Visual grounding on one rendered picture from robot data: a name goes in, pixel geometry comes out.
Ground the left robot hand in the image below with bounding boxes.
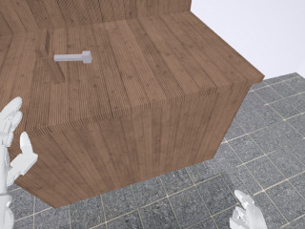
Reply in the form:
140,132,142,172
0,96,38,194

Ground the left robot forearm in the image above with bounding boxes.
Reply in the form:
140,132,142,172
0,193,15,229

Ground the tap lever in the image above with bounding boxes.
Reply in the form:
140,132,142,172
53,51,92,64

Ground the counter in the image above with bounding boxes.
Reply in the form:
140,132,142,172
0,0,265,209

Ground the right robot hand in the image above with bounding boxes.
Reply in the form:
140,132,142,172
230,189,268,229

